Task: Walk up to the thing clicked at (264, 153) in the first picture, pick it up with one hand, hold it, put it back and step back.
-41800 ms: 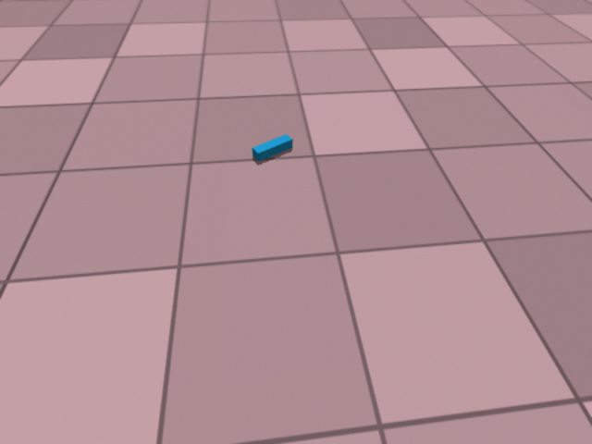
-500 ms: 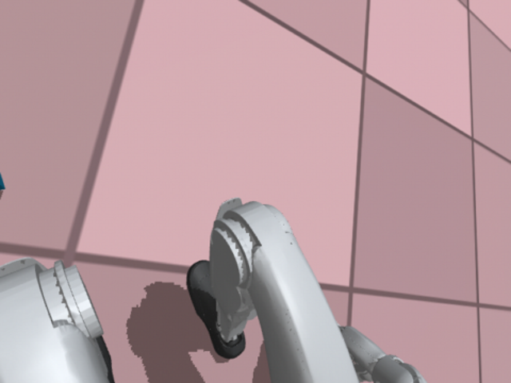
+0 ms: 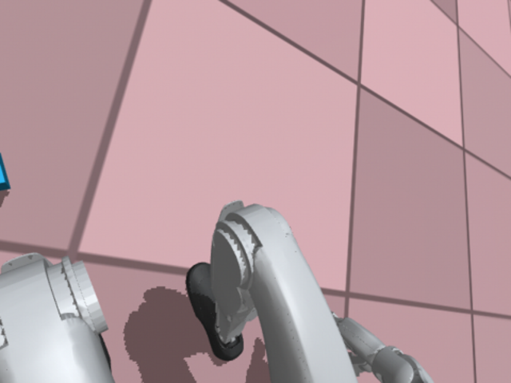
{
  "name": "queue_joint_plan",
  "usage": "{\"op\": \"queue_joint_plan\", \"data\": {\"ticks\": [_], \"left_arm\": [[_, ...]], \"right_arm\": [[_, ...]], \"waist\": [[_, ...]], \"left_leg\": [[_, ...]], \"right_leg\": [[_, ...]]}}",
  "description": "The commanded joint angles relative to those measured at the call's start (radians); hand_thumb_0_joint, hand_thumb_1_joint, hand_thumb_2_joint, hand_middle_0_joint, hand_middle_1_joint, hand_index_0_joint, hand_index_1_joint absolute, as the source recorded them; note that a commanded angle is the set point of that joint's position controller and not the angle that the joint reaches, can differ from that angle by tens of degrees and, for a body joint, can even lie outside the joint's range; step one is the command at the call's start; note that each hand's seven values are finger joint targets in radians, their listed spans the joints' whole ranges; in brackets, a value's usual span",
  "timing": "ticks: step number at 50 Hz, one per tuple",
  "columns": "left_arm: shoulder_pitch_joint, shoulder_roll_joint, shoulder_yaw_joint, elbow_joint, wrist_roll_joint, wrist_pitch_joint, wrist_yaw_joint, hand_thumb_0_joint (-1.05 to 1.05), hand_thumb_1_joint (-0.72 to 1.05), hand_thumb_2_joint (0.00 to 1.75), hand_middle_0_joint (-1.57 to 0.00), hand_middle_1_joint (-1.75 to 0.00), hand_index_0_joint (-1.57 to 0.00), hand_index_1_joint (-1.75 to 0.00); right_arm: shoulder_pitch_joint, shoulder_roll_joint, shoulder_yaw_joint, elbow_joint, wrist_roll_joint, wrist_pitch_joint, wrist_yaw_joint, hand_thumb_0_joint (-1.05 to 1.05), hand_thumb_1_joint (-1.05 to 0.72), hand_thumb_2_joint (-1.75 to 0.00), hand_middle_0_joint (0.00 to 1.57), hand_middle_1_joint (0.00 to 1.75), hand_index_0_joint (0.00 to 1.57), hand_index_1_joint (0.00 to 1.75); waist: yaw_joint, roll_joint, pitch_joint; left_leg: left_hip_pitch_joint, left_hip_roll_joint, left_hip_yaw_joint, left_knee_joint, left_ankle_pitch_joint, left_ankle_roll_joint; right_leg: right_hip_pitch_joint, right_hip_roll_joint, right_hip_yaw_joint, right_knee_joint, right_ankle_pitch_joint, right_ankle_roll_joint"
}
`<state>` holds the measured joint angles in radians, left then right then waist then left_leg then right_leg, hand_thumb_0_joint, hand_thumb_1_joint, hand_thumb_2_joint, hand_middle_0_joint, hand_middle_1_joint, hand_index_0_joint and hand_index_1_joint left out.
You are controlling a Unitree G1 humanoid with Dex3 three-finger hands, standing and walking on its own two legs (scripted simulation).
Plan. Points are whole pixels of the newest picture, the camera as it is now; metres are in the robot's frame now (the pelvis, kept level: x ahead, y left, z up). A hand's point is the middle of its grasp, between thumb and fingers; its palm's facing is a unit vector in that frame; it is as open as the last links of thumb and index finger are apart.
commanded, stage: close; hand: left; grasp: from above
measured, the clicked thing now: out of the picture +0.43 +0.35 -0.27
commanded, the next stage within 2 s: settle in 1.40 s
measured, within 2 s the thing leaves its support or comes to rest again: leaves its support in 1.90 s
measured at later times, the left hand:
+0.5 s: hand out of the picture +0.41 +0.32 -0.26, palm faces -0.47 -0.15 -0.87, open 11.8 cm
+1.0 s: hand out of the picture +0.42 +0.33 -0.26, palm faces -0.46 -0.16 -0.87, open 10.6 cm
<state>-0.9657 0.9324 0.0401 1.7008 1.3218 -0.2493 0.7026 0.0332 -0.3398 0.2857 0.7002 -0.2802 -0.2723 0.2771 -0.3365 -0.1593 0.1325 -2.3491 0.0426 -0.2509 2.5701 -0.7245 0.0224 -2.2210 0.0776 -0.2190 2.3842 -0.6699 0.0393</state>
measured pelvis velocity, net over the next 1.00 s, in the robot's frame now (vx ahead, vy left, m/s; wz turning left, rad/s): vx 0.00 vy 0.00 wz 0.00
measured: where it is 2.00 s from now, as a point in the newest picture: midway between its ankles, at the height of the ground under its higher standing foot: (164, 357)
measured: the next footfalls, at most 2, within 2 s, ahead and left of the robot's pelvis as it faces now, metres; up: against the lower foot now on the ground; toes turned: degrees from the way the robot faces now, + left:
none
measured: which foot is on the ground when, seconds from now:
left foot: down 0.00-1.00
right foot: down 0.00-1.00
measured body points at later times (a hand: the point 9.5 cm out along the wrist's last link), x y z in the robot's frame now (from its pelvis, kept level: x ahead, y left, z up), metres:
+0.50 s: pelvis +0.00 +0.00 +0.00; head +0.26 +0.14 +0.34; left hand +0.43 +0.33 -0.21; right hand +0.09 -0.24 -0.06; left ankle +0.06 +0.12 -0.27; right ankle +0.11 -0.11 -0.27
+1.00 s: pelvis +0.00 +0.00 +0.00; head +0.26 +0.15 +0.33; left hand +0.44 +0.33 -0.21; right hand +0.09 -0.25 -0.05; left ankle +0.06 +0.12 -0.27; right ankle +0.11 -0.11 -0.27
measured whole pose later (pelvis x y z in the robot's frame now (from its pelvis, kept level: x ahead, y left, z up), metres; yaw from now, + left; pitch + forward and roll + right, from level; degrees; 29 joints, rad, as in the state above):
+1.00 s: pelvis +0.00 +0.00 +0.00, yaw +0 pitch +27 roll -15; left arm -0.98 0.99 0.10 1.70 1.30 -0.26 0.62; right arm 0.05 -0.35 0.31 0.67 -0.27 -0.24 0.26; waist -0.36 -0.16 0.15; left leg -2.34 0.04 -0.26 2.57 -0.74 0.01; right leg -2.21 0.08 -0.23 2.38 -0.68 0.03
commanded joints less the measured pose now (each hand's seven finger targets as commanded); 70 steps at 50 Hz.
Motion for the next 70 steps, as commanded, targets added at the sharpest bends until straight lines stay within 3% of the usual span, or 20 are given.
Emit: {"op": "queue_joint_plan", "data": {"ticks": [1,7,12,14,15,18,20,25,27,30,32,43,49,50,53,56,58,61,65,70], "left_arm": [[-0.23,0.242,0.053,-0.048,-0.034,0.026,0.017,0.0,-0.34,0.86,-0.17,-0.95,-0.18,-0.93],[-0.243,0.254,0.059,-0.062,-0.057,-0.001,-0.057,0.0,-0.3,0.81,-0.18,-0.96,-0.21,-0.93],[-0.219,0.248,0.029,-0.092,-0.065,-0.044,-0.084,0.0,-0.24,0.82,-0.22,-0.96,-0.25,-0.93],[-0.214,0.229,0.019,-0.094,-0.068,-0.06,-0.087,0.0,-0.21,0.84,-0.25,-0.95,-0.27,-0.93],[-0.197,0.195,-0.01,-0.057,-0.062,-0.064,-0.093,0.0,-0.18,0.82,-0.27,-0.95,-0.3,-0.92],[-0.179,0.23,0.014,-0.064,-0.06,-0.087,-0.078,0.0,-0.14,0.79,-0.29,-0.93,-0.33,-0.89],[-0.182,0.246,0.026,-0.092,-0.048,-0.101,-0.06,0.0,-0.13,0.8,-0.31,-0.9,-0.33,-0.88],[-0.157,0.23,0.002,-0.058,-0.009,-0.09,-0.012,0.0,-0.09,0.76,-0.32,-0.9,-0.36,-0.86],[-0.212,0.26,0.009,-0.125,0.0,-0.082,0.008,0.0,-0.09,0.74,-0.33,-0.87,-0.36,-0.84],[-0.184,0.243,0.006,-0.084,-0.01,-0.049,0.029,0.0,-0.07,0.72,-0.36,-0.82,-0.38,-0.79],[-0.228,0.217,-0.024,-0.11,-0.011,-0.03,0.026,0.0,-0.05,0.7,-0.36,-0.83,-0.39,-0.8],[-0.218,0.308,0.075,-0.088,-0.046,0.004,-0.04,0.0,0.03,0.6,-0.43,-0.74,-0.46,-0.71],[-0.183,0.284,0.062,-0.078,-0.039,-0.017,-0.069,0.0,0.14,0.69,-0.52,-0.78,-0.54,-0.75],[-0.158,0.263,0.053,-0.054,-0.036,-0.02,-0.077,0.0,0.17,0.68,-0.54,-0.77,-0.57,-0.74],[-0.144,0.245,0.046,-0.052,-0.056,-0.052,-0.084,0.0,0.18,0.63,-0.54,-0.75,-0.57,-0.71],[-0.16,0.247,0.03,-0.056,-0.043,-0.071,-0.093,0.0,0.21,0.58,-0.55,-0.74,-0.59,-0.69],[-0.162,0.266,0.045,-0.081,-0.051,-0.084,-0.085,0.0,0.23,0.61,-0.57,-0.74,-0.61,-0.7],[-0.157,0.264,0.037,-0.054,-0.033,-0.089,-0.069,0.0,0.27,0.58,-0.6,-0.72,-0.64,-0.68],[-0.197,0.279,0.033,-0.097,-0.013,-0.09,-0.052,0.0,0.32,0.61,-0.64,-0.72,-0.68,-0.68],[-0.208,0.243,0.004,-0.097,-0.011,-0.077,-0.037,0.0,0.41,0.67,-0.74,-0.7,-0.76,-0.67]], "right_arm": [[0.177,-0.333,-0.096,-0.003,0.013,0.002,-0.007,0.0,-0.89,-0.9,0.2,0.3,0.2,0.3],[0.186,-0.318,-0.081,-0.015,0.014,0.008,-0.012,0.0,-0.9,-0.9,0.2,0.3,0.2,0.3],[0.19,-0.313,-0.071,-0.016,0.009,0.039,-0.023,0.0,-0.9,-0.9,0.2,0.3,0.2,0.3],[0.201,-0.314,-0.07,-0.013,0.011,0.049,-0.028,0.0,-0.89,-0.9,0.2,0.3,0.2,0.3],[0.191,-0.3,-0.062,-0.018,0.005,0.048,-0.023,0.0,-0.89,-0.9,0.2,0.3,0.2,0.3],[0.199,-0.31,-0.049,-0.03,0.006,0.055,-0.028,0.0,-0.89,-0.9,0.2,0.3,0.2,0.3],[0.18,-0.313,-0.056,-0.026,0.007,0.058,-0.034,0.0,-0.89,-0.9,0.2,0.3,0.2,0.3],[0.152,-0.311,-0.048,-0.036,-0.011,0.051,-0.037,0.0,-0.89,-0.9,0.2,0.3,0.2,0.3],[0.156,-0.328,-0.061,-0.036,-0.009,0.041,-0.039,0.0,-0.89,-0.9,0.2,0.3,0.2,0.3],[0.145,-0.336,-0.07,-0.034,-0.009,0.031,-0.042,0.0,-0.89,-0.9,0.2,0.3,0.2,0.3],[0.162,-0.331,-0.077,-0.016,-0.006,0.02,-0.041,0.0,-0.89,-0.9,0.2,0.3,0.2,0.3],[0.173,-0.328,-0.07,-0.032,0.01,0.016,-0.029,0.0,-0.89,-0.9,0.2,0.3,0.2,0.3],[0.169,-0.318,-0.074,-0.036,0.011,0.048,-0.034,0.0,-0.89,-0.9,0.2,0.3,0.2,0.3],[0.183,-0.313,-0.071,-0.038,0.006,0.049,-0.031,0.0,-0.89,-0.9,0.2,0.3,0.2,0.3],[0.175,-0.315,-0.07,-0.039,0.009,0.059,-0.038,0.0,-0.89,-0.9,0.2,0.3,0.2,0.3],[0.186,-0.31,-0.063,-0.047,0.004,0.065,-0.039,0.0,-0.89,-0.9,0.2,0.3,0.2,0.3],[0.183,-0.314,-0.064,-0.047,0.007,0.069,-0.047,0.0,-0.89,-0.9,0.2,0.3,0.2,0.3],[0.179,-0.31,-0.057,-0.047,-0.002,0.069,-0.053,0.0,-0.89,-0.9,0.2,0.3,0.2,0.3],[0.171,-0.31,-0.053,-0.047,-0.007,0.072,-0.059,0.0,-0.89,-0.9,0.2,0.3,0.2,0.3],[0.151,-0.31,-0.056,-0.032,-0.005,0.059,-0.057,0.0,-0.89,-0.9,0.2,0.3,0.2,0.3]], "waist": [[-0.06,0.505,-0.58],[-0.057,0.543,-0.587],[-0.05,0.529,-0.658],[-0.055,0.533,-0.641],[-0.066,0.514,-0.596],[-0.058,0.475,-0.577],[-0.037,0.518,-0.596],[-0.053,0.501,-0.557],[-0.047,0.53,-0.566],[-0.055,0.477,-0.525],[-0.062,0.499,-0.522],[-0.037,0.557,-0.615],[-0.026,0.532,-0.599],[-0.041,0.515,-0.581],[-0.04,0.479,-0.569],[-0.051,0.476,-0.565],[-0.036,0.471,-0.604],[-0.042,0.478,-0.556],[-0.039,0.512,-0.597],[-0.045,0.503,-0.559]], "left_leg": [[0.466,0.019,0.06,-0.275,0.201,-0.017],[0.481,0.013,0.065,-0.279,0.215,-0.021],[0.505,0.016,0.077,-0.244,0.301,-0.016],[0.51,0.017,0.069,-0.255,0.31,-0.019],[0.489,0.016,0.071,-0.244,0.287,-0.017],[0.471,0.013,0.067,-0.248,0.268,-0.011],[0.498,0.017,0.06,-0.269,0.265,-0.021],[0.468,0.021,0.059,-0.282,0.187,-0.019],[0.479,0.019,0.061,-0.289,0.18,-0.021],[0.434,0.023,0.061,-0.292,0.13,-0.017],[0.454,0.024,0.059,-0.295,0.124,-0.02],[0.515,0.021,0.056,-0.289,0.242,-0.027],[0.469,0.014,0.08,-0.274,0.254,-0.019],[0.465,0.012,0.083,-0.264,0.264,-0.016],[0.445,0.013,0.071,-0.267,0.257,-0.015],[0.46,0.013,0.065,-0.269,0.231,-0.014],[0.463,0.013,0.069,-0.265,0.219,-0.01],[0.44,0.01,0.07,-0.281,0.16,-0.011],[0.464,0.015,0.064,-0.279,0.191,-0.017],[0.459,0.016,0.051,-0.281,0.189,-0.02]], "right_leg": [[0.309,0.038,-0.056,-0.181,0.252,-0.059],[0.335,0.03,-0.059,-0.179,0.257,-0.061],[0.408,0.041,-0.058,-0.193,0.339,-0.052],[0.399,0.041,-0.068,-0.191,0.338,-0.054],[0.385,0.041,-0.065,-0.184,0.327,-0.052],[0.376,0.044,-0.075,-0.197,0.305,-0.05],[0.366,0.047,-0.076,-0.189,0.287,-0.059],[0.342,0.057,-0.073,-0.194,0.229,-0.061],[0.324,0.052,-0.068,-0.195,0.216,-0.064],[0.306,0.056,-0.062,-0.218,0.174,-0.062],[0.287,0.051,-0.057,-0.211,0.172,-0.063],[0.345,0.041,-0.06,-0.181,0.273,-0.061],[0.361,0.043,-0.052,-0.194,0.288,-0.061],[0.364,0.045,-0.053,-0.192,0.298,-0.058],[0.36,0.046,-0.062,-0.197,0.284,-0.059],[0.349,0.042,-0.067,-0.189,0.258,-0.057],[0.369,0.047,-0.059,-0.207,0.251,-0.054],[0.338,0.045,-0.059,-0.207,0.194,-0.059],[0.34,0.051,-0.062,-0.194,0.22,-0.062],[0.293,0.049,-0.073,-0.185,0.221,-0.061]]}}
